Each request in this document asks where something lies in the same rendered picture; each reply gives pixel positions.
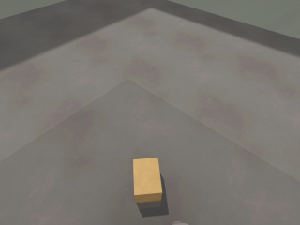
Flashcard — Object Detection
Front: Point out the carton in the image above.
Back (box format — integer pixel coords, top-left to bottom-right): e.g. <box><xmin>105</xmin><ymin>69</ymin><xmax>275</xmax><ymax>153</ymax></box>
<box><xmin>133</xmin><ymin>157</ymin><xmax>162</xmax><ymax>203</ymax></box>

